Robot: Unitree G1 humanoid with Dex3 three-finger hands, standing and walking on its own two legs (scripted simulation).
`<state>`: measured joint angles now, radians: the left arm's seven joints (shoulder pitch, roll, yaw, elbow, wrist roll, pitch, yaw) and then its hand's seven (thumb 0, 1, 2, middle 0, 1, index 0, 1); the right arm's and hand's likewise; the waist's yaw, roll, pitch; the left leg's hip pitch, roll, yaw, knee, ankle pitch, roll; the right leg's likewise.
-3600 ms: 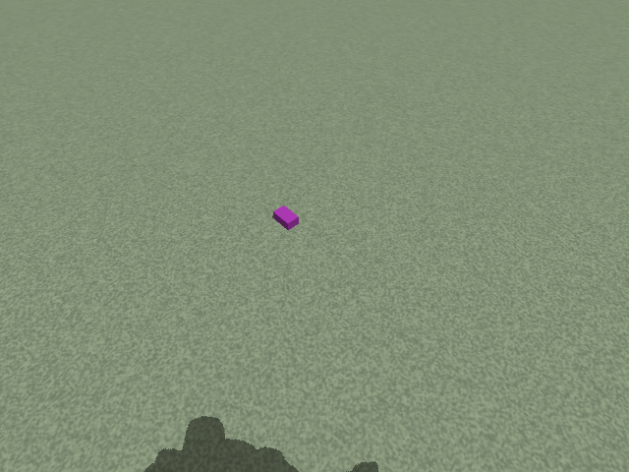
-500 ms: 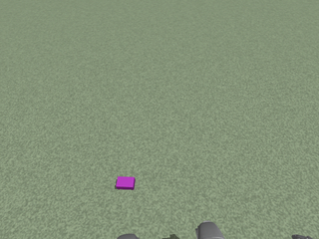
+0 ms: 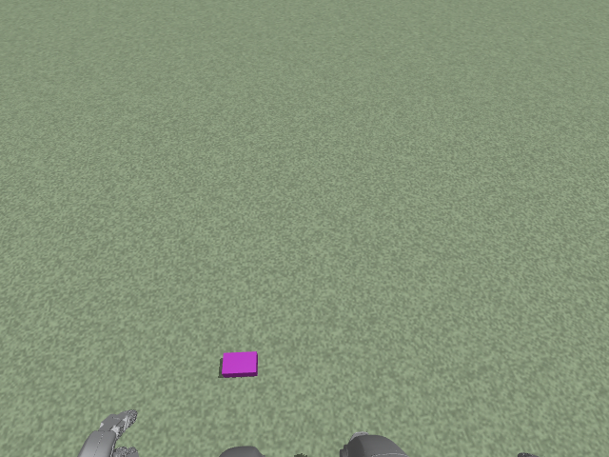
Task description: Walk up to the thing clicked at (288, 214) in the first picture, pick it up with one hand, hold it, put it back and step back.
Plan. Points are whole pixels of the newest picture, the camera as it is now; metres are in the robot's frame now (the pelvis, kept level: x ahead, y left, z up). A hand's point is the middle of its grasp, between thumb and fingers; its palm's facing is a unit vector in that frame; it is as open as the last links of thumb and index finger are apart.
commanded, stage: walk up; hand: left
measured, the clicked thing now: (240, 364) +0.44 +0.20 -0.73
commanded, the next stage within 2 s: stand in 1.64 s
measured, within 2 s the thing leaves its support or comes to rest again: neither
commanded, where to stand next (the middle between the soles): +0.06 -0.04 m, yaw -1 degrees
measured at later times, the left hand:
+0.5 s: hand out of the picture +0.05 +0.23 -0.14, palm faces -0.09 -0.92 -0.39, open 7.3 cm
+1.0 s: hand out of the picture +0.12 +0.21 -0.11, palm faces -0.03 -0.94 -0.34, open 7.3 cm
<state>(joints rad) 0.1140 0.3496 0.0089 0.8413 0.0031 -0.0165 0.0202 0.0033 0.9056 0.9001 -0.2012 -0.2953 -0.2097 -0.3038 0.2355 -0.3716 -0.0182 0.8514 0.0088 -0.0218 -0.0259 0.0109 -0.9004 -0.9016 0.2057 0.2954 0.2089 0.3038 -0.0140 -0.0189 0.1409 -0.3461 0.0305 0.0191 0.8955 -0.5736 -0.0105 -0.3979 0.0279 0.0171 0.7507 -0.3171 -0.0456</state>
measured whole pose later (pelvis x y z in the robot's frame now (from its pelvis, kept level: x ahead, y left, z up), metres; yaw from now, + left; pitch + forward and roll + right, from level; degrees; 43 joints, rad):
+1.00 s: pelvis -0.01 -0.04 +0.03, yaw -2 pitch -2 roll +0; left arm 0.02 0.34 0.02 1.10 0.00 -0.01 -0.01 0.00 0.91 0.90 -0.20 -0.30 -0.21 -0.30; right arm 0.11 -0.37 0.00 1.12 -0.01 -0.02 0.00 0.01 -0.90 -0.90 0.20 0.30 0.21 0.30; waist -0.01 0.01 0.05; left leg -0.19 0.04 -0.03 0.44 -0.21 -0.05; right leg -0.18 -0.02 0.00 0.47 -0.25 0.01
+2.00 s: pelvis -0.01 -0.03 +0.03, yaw -1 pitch -3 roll +0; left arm 0.10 0.35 0.01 1.15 0.01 -0.01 -0.01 0.00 0.91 0.90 -0.20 -0.29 -0.21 -0.30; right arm 0.08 -0.35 -0.01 1.13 -0.01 0.00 0.01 0.01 -0.90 -0.90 0.20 0.29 0.21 0.30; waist 0.01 0.01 0.06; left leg -0.14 0.03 -0.05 0.34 -0.15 -0.04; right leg -0.11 -0.04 -0.02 0.34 -0.19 0.03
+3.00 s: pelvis +0.00 -0.04 +0.04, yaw -1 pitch -2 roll +0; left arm 0.12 0.35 0.00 1.13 0.01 -0.01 -0.01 0.00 0.91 0.90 -0.20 -0.30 -0.21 -0.30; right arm 0.10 -0.36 0.00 1.13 -0.01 0.00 0.01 0.01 -0.90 -0.90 0.20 0.29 0.21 0.30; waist 0.01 0.00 0.05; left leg -0.13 0.04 -0.05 0.33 -0.17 -0.05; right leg -0.10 -0.03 -0.02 0.34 -0.20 0.02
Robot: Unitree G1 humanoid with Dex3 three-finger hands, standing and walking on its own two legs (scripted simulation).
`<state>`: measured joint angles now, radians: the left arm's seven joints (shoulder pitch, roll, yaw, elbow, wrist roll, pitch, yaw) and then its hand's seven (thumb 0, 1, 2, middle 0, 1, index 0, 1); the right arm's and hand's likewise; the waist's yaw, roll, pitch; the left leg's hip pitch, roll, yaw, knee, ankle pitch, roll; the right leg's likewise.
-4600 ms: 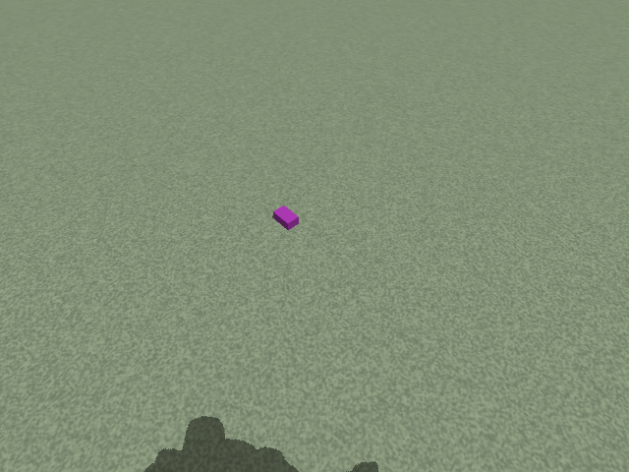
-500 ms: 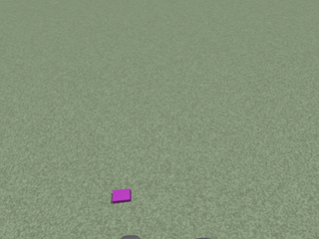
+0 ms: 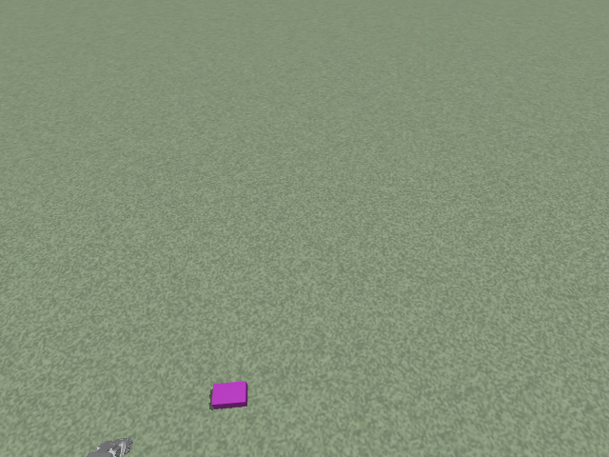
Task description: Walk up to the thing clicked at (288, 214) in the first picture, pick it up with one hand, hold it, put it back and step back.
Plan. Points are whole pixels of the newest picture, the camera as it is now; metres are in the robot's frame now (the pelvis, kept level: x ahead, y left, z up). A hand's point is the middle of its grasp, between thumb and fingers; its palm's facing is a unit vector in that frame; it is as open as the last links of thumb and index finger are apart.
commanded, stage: walk up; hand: left
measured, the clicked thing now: (230, 395) +0.45 +0.26 -0.75
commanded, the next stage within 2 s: stand in 0.64 s
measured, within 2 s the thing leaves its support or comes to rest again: neither
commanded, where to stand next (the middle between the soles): +0.08 +0.01 m, yaw +2 degrees
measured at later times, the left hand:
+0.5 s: hand out of the picture +0.08 +0.26 -0.15, palm faces +0.04 -0.94 -0.33, open 7.3 cm
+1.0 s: hand out of the picture +0.07 +0.26 -0.15, palm faces +0.02 -0.94 -0.35, open 7.3 cm
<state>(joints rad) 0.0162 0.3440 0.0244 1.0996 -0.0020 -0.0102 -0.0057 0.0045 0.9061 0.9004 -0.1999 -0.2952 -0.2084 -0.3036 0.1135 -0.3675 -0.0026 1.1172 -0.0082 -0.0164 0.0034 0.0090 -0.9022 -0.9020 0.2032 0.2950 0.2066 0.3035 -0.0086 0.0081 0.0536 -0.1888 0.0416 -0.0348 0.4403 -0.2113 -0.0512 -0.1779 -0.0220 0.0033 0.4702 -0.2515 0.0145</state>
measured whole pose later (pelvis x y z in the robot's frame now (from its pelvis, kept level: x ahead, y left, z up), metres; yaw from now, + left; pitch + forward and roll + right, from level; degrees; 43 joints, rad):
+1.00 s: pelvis +0.00 +0.01 +0.01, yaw +1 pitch -3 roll +0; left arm 0.10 0.35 0.01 1.15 0.01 -0.01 -0.01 0.00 0.91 0.90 -0.20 -0.29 -0.21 -0.30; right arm 0.08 -0.35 -0.01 1.13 -0.01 0.00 0.01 0.01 -0.90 -0.90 0.20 0.29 0.21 0.30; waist 0.01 0.01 0.06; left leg -0.14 0.03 -0.05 0.34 -0.15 -0.04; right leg -0.11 -0.04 -0.02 0.34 -0.19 0.03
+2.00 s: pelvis +0.01 +0.00 +0.01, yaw +1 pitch -2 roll +0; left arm 0.12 0.35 0.00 1.13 0.01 -0.01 -0.01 0.00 0.91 0.90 -0.20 -0.30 -0.21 -0.30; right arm 0.10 -0.36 0.00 1.13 -0.01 0.00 0.01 0.01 -0.90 -0.90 0.20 0.29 0.21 0.30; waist 0.01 0.00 0.05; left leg -0.13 0.04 -0.05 0.33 -0.17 -0.05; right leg -0.10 -0.03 -0.02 0.34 -0.20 0.02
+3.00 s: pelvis +0.01 +0.00 +0.01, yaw +1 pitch -2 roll +0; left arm 0.13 0.35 0.01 1.12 0.01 0.00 0.00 0.00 0.91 0.90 -0.20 -0.30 -0.21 -0.30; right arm 0.11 -0.35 0.00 1.12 -0.01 0.00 0.00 0.01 -0.90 -0.90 0.20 0.30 0.21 0.30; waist 0.01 0.00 0.05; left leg -0.12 0.04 -0.04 0.33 -0.17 -0.05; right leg -0.09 -0.03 -0.01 0.34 -0.21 0.02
